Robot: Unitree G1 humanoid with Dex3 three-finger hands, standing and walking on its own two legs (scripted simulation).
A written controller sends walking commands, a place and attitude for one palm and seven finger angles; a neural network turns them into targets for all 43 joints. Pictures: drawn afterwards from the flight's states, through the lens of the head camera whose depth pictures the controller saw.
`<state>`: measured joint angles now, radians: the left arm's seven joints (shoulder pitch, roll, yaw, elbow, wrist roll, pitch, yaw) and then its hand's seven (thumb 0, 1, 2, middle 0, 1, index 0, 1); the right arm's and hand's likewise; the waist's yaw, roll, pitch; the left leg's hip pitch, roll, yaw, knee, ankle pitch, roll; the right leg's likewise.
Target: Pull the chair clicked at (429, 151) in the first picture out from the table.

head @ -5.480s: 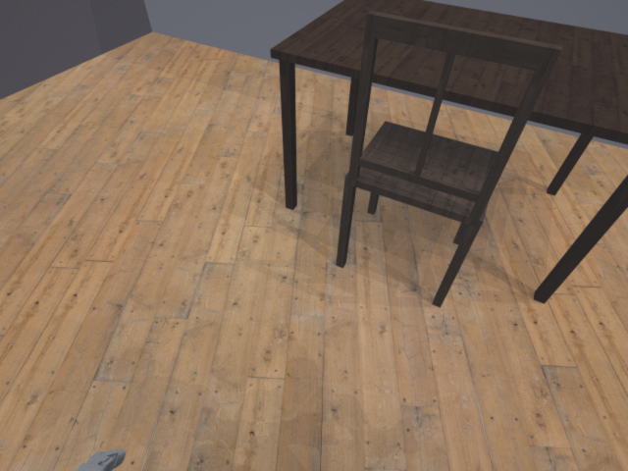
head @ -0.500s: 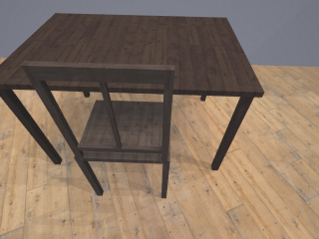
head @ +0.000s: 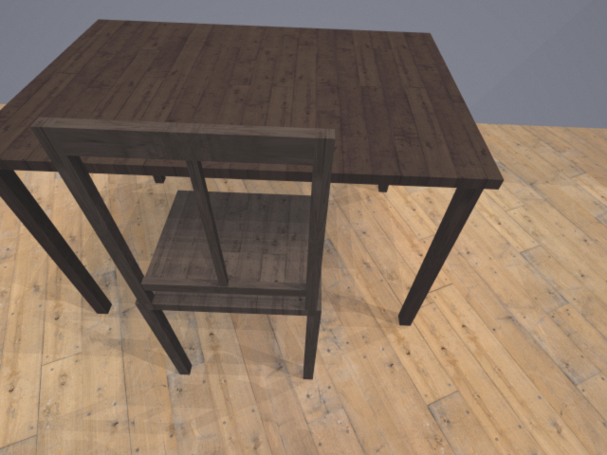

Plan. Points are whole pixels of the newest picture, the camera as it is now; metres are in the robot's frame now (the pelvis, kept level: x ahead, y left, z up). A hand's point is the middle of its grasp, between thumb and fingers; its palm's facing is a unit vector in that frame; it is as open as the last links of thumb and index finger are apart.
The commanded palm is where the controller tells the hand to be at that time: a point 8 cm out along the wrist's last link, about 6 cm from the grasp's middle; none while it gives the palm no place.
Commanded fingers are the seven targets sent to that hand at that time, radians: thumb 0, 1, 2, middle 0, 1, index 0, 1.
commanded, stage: look again from close up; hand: left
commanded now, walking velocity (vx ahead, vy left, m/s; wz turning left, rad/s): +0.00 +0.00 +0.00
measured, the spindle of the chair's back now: (211, 232) +0.49 +0.20 -0.04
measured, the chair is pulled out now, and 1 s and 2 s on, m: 0.00 0.00 0.00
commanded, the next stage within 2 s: shuffle to correct the standing spot in 0.20 s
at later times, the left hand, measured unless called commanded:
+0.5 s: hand out of the picture -0.01 +0.16 -0.18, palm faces +0.06 -0.99 -0.16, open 7.4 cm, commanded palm none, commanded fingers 0.00 0.90 0.90 -0.20 -0.30 -0.20 -0.30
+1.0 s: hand out of the picture +0.09 +0.19 -0.17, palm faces +0.04 -0.97 -0.25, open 7.4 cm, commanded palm none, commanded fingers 0.00 0.90 0.90 -0.20 -0.30 -0.20 -0.30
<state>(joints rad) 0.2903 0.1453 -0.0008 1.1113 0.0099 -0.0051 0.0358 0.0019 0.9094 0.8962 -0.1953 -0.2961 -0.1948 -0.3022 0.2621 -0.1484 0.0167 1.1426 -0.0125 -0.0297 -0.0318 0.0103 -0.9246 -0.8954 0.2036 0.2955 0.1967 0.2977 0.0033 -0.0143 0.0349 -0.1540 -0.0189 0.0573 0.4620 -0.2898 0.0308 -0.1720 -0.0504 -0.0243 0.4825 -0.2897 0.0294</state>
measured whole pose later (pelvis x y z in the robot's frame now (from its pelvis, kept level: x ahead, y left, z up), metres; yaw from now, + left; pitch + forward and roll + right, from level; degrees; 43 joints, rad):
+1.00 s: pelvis +0.05 +0.00 -0.01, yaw +1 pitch +0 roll +0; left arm 0.21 0.17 0.03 1.03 0.01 -0.01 0.05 0.00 0.91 0.90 -0.19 -0.30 -0.19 -0.30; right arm 0.27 -0.13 -0.01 1.12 -0.01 0.00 -0.05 0.02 -0.93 -0.90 0.21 0.30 0.20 0.30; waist -0.02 0.02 0.05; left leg -0.14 -0.03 0.05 0.51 -0.38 0.03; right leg -0.26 -0.03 -0.06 0.57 -0.31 0.00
